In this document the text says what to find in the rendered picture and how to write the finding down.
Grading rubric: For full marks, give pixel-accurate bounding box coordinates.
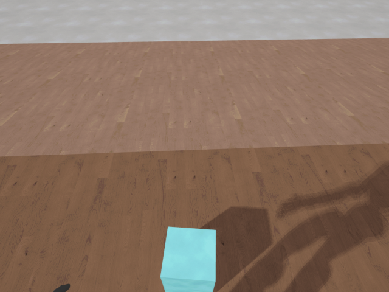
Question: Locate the carton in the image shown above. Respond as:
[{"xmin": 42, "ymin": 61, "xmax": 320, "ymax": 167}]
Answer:
[{"xmin": 160, "ymin": 227, "xmax": 216, "ymax": 292}]

